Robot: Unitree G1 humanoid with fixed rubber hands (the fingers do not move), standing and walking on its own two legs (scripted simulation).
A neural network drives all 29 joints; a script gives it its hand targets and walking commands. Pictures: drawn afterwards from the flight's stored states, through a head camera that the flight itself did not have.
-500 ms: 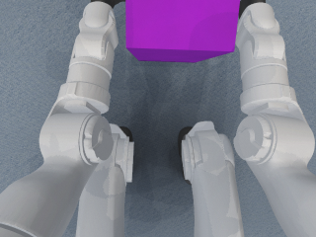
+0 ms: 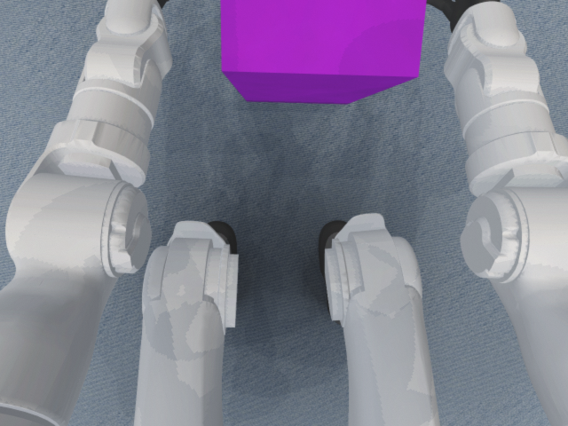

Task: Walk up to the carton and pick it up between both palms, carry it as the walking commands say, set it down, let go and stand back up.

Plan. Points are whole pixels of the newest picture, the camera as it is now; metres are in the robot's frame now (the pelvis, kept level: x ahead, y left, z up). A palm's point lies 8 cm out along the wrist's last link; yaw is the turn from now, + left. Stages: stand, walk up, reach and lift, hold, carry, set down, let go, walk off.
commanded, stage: set down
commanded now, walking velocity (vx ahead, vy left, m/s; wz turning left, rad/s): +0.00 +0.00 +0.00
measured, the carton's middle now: (307, 24) +0.55 -0.05 -0.24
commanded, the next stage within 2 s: let go in 1.24 s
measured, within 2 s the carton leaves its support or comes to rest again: neither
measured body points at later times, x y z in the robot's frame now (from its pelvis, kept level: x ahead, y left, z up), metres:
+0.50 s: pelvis +0.00 +0.00 +0.09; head +0.35 -0.02 +0.36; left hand +0.58 +0.12 -0.05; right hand +0.55 -0.22 -0.04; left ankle +0.11 +0.12 -0.36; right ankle +0.11 -0.12 -0.36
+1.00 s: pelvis +0.04 +0.00 +0.23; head +0.36 -0.01 +0.55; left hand +0.58 +0.14 +0.10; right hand +0.55 -0.23 +0.11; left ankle +0.11 +0.12 -0.36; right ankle +0.11 -0.12 -0.36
